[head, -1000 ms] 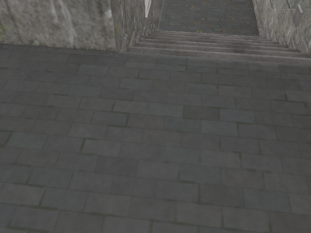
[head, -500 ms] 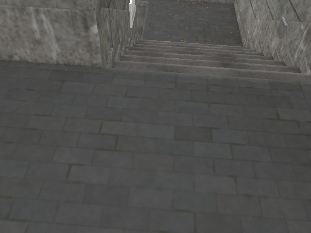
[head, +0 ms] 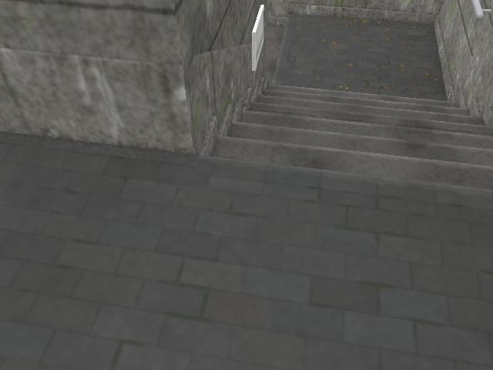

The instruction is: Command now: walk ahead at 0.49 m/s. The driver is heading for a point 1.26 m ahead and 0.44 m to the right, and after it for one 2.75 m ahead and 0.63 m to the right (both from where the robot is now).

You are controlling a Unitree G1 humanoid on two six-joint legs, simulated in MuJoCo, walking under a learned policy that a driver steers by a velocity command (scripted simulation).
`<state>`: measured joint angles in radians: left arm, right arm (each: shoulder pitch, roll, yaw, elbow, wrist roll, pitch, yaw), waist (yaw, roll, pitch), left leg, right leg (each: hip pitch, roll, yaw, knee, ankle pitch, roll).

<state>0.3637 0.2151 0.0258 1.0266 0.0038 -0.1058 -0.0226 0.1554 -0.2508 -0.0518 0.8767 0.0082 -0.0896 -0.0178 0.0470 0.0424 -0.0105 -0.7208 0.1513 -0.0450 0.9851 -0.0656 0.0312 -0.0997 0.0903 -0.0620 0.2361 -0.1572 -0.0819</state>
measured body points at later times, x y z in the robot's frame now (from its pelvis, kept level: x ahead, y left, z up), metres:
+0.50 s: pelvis +0.29 +0.08 +0.00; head +0.30 +0.08 +0.45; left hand +0.40 +0.33 -0.14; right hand +0.31 -0.19 -0.13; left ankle +0.29 +0.16 -0.75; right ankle +0.33 -0.10 -0.66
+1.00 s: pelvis +0.55 -0.03 -0.01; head +0.58 -0.05 +0.44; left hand +0.72 +0.19 -0.14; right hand +0.58 -0.32 -0.13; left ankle +0.58 +0.15 -0.65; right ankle +0.57 -0.10 -0.75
